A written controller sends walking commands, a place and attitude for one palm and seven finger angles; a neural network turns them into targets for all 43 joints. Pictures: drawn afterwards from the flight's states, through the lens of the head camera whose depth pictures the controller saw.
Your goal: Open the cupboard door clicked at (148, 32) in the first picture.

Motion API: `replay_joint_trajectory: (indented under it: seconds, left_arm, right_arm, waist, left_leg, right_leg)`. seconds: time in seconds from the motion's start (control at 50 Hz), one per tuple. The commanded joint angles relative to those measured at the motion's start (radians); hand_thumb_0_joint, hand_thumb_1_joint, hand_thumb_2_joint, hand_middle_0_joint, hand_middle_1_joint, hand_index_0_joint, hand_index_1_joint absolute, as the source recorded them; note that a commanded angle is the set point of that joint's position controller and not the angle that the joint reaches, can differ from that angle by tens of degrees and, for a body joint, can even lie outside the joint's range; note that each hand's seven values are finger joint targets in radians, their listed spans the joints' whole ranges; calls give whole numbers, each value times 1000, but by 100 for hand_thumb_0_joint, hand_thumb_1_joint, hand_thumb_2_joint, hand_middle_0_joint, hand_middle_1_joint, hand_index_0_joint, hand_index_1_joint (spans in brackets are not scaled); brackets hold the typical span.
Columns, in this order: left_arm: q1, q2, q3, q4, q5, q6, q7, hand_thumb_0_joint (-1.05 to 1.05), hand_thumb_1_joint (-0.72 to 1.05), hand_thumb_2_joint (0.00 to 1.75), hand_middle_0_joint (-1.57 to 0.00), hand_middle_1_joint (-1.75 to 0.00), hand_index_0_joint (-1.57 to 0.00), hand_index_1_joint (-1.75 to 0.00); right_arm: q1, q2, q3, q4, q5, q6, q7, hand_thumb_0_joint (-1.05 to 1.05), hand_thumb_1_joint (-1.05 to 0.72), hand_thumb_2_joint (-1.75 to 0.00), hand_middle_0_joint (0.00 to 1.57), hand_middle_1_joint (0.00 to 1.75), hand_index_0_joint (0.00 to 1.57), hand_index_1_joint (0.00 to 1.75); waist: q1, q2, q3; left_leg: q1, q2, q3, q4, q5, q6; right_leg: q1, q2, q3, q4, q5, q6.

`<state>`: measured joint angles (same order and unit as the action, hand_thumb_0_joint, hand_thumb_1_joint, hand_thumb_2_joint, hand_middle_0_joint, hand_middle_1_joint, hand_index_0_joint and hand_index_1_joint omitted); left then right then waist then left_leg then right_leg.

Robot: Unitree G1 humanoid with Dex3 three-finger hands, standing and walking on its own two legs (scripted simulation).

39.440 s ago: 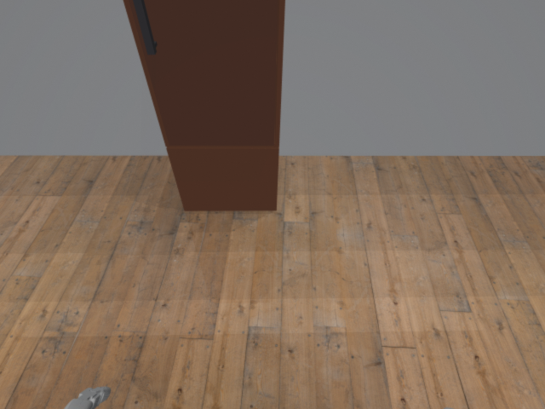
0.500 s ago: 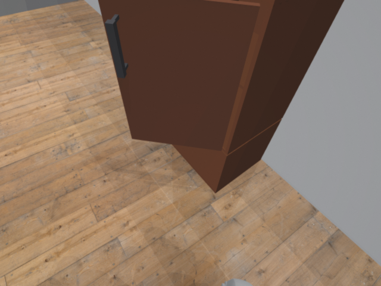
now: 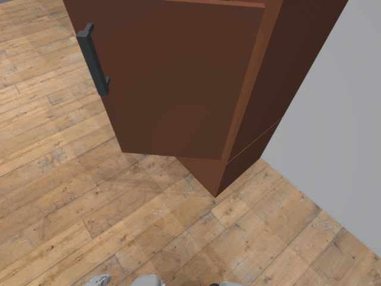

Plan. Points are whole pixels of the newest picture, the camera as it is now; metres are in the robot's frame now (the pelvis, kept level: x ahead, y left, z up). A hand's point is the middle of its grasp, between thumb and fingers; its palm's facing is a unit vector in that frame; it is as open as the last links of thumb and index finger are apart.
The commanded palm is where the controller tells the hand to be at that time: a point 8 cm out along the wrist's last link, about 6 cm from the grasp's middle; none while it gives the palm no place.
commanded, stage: come to a stop and stand still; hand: left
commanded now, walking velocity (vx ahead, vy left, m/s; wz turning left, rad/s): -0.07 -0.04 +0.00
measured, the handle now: (97, 61) +0.57 +0.24 +0.11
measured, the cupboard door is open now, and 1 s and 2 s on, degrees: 45 45 45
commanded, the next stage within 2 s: look again from close up in 1.50 s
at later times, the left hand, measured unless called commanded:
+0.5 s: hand out of the picture +0.03 +0.20 -0.17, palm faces -0.03 -0.97 -0.24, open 7.4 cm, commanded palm none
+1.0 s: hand out of the picture +0.01 +0.15 -0.17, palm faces -0.01 -0.98 -0.21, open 7.3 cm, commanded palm none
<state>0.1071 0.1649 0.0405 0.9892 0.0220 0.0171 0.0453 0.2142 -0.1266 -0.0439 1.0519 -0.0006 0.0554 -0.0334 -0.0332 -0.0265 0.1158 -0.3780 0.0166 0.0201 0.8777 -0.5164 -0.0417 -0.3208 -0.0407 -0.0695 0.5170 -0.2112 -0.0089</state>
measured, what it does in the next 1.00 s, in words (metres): steps on the spot: left foot, then right foot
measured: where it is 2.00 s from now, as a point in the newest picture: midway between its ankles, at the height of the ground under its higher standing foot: outside the picture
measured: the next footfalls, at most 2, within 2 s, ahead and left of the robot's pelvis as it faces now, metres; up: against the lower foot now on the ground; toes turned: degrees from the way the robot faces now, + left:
left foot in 0.08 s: +0.03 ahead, +0.12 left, +0.00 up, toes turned +2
right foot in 0.46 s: -0.03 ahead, -0.14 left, +0.00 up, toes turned -4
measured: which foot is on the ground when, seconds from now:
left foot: up 0.00-0.06, down 0.08-1.00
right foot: down 0.00-0.08, up 0.10-0.44, down 0.46-1.00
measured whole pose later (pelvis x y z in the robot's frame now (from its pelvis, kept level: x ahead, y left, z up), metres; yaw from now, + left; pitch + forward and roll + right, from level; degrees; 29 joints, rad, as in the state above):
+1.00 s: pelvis -0.01 -0.03 +0.01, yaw -2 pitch +0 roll +0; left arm 0.25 0.16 0.01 1.12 0.01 0.00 0.03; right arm 0.26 -0.14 -0.02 1.16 -0.02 0.01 -0.03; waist -0.01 0.01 0.03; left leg -0.19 0.06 0.04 0.42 -0.23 -0.05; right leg -0.08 -0.01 -0.04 0.40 -0.32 -0.01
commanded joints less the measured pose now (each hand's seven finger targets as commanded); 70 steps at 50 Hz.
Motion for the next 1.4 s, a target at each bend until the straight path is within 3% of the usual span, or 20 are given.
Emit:
replay_joint_trajectory:
  seconds: [0.0,0.02,0.04,0.06,0.08,0.12,0.16,0.24,0.32,0.36,0.4,0.44,0.46,0.48,0.54,0.58,0.66,0.76,0.94,1.38]
  left_arm:
    - [47,163,49,-43,-2,-4,-4,0,90,90,-20,-30,-20,-30]
    - [55,138,44,-48,-9,2,-9,0,90,90,-20,-30,-20,-30]
    - [103,79,35,-54,-15,12,-13,0,90,90,-20,-30,-20,-30]
    - [89,68,29,-66,-18,24,-8,0,90,90,-20,-30,-20,-30]
    - [79,94,37,-74,-14,32,-9,0,90,90,-20,-30,-20,-30]
    - [93,90,49,-43,-2,43,-18,0,90,90,-20,-30,-20,-30]
    - [125,93,48,-24,-3,35,-27,0,90,90,-20,-30,-20,-30]
    - [107,91,37,-25,-5,26,-40,0,90,90,-20,-30,-20,-30]
    - [90,76,24,-29,-8,19,-46,0,90,90,-20,-30,-20,-30]
    - [133,76,22,-13,-11,13,-46,0,90,90,-20,-30,-20,-30]
    - [204,94,25,17,-9,4,-40,0,90,90,-20,-30,-20,-30]
    - [199,194,35,26,-1,-14,-27,0,90,90,-20,-30,-20,-30]
    - [160,207,28,18,-3,-16,-25,0,90,90,-20,-30,-20,-30]
    - [127,201,18,7,0,-13,-27,0,90,90,-20,-30,-20,-30]
    - [126,143,5,47,-11,-33,-18,0,90,90,-20,-30,-20,-30]
    - [149,111,-1,54,-19,-37,-16,0,90,90,-20,-30,-20,-30]
    - [158,116,-2,76,-18,-21,-14,0,90,90,-20,-30,-20,-30]
    - [162,112,-7,94,-18,-25,-16,0,90,90,-20,-30,-20,-30]
    - [188,99,-9,106,-17,-34,-11,0,90,90,-20,-30,-20,-30]
    - [239,85,-14,127,-13,-36,-6,0,90,90,-20,-30,-20,-30]
  right_arm:
    - [172,-64,-20,-2,-2,-17,4,0,-90,-90,20,30,20,30]
    - [189,-97,-24,-2,-8,-26,3,0,-90,-90,20,30,20,30]
    - [169,-176,-39,-28,-21,-40,3,0,-90,-90,20,30,20,30]
    - [130,-238,-48,-60,-32,-39,-10,0,-90,-90,20,30,20,30]
    - [97,-253,-47,-83,-38,-38,-16,0,-90,-90,20,30,20,30]
    - [16,-217,-33,-102,-39,-47,-25,0,-90,-90,20,30,20,30]
    - [0,-197,-23,-106,-38,-54,-26,0,-90,-90,20,30,20,30]
    - [73,-215,-35,-76,-34,-57,-28,0,-90,-90,20,30,20,30]
    - [98,-255,-50,-57,-33,-51,-19,0,-90,-90,20,30,20,30]
    - [78,-252,-51,-54,-29,-49,-13,0,-90,-90,20,30,20,30]
    - [52,-237,-49,-52,-15,-46,-9,0,-90,-90,20,30,20,30]
    - [27,-123,-23,-71,-3,-42,2,0,-90,-90,20,30,20,30]
    - [0,-124,-13,-75,-10,-34,9,0,-90,-90,20,30,20,30]
    - [10,-111,-13,-70,-12,-33,19,0,-90,-90,20,30,20,30]
    - [55,-114,-7,-15,-15,-44,9,0,-90,-90,20,30,20,30]
    - [91,-141,-6,20,-15,-62,2,0,-90,-90,20,30,20,30]
    - [83,-134,1,55,-14,-60,-4,0,-90,-90,20,30,20,30]
    - [92,-123,5,68,-14,-54,-2,0,-90,-90,20,30,20,30]
    - [101,-113,10,79,-12,-58,-5,0,-90,-90,20,30,20,30]
    - [97,-121,12,77,-12,-66,-15,0,-90,-90,20,30,20,30]
  waist:
    - [-7,-122,-221]
    - [-12,-37,-224]
    - [4,231,-217]
    - [-6,329,-176]
    - [-8,216,-165]
    - [32,218,-73]
    - [40,192,-63]
    - [0,185,-130]
    - [-25,214,-177]
    - [-4,208,-169]
    - [30,138,-170]
    - [25,-169,-117]
    - [27,-171,-85]
    - [12,-96,-88]
    - [2,-185,-107]
    - [10,-47,-148]
    - [25,104,-75]
    - [24,20,-52]
    - [26,-21,-62]
    - [28,25,-68]
  left_leg:
    - [161,-8,42,-335,260,-9]
    - [250,46,4,-451,384,10]
    - [254,267,-273,-538,561,93]
    - [148,404,-389,-578,736,210]
    - [56,418,-332,-571,650,256]
    - [20,325,-261,-591,546,222]
    - [89,293,-196,-570,572,201]
    - [277,297,-178,-547,677,197]
    - [317,301,-173,-530,686,191]
    - [263,275,-156,-507,682,173]
    - [173,205,-99,-457,525,109]
    - [32,49,39,-346,170,12]
    - [60,31,32,-279,73,4]
    - [111,16,26,-247,93,8]
    - [139,39,12,-356,329,10]
    - [240,98,-21,-415,638,26]
    - [209,104,-23,-445,587,29]
    - [207,92,-17,-477,455,21]
    - [237,94,-8,-486,492,26]
    - [271,93,-4,-481,593,29]
  right_leg:
    - [113,-188,123,-5,500,-112]
    - [38,-145,92,60,315,-62]
    - [-98,-22,14,196,-104,11]
    - [-123,41,52,395,-391,30]
    - [-66,26,122,528,-387,14]
    - [-149,26,142,630,-279,17]
    - [-175,13,132,610,-226,31]
    - [-174,9,91,449,-235,42]
    - [-63,11,37,233,-279,42]
    - [37,23,16,79,-203,33]
    - [187,18,16,-143,3,23]
    - [198,-211,255,-280,72,-66]
    - [94,-261,259,-298,34,-116]
    - [34,-242,223,-277,-31,-117]
    - [141,-140,122,-140,361,-72]
    - [143,-90,70,-70,375,-20]
    - [144,-75,86,-130,185,-10]
    - [144,-79,96,-193,112,-16]
    - [166,-73,84,-199,196,-18]
    - [195,-77,75,-186,292,-10]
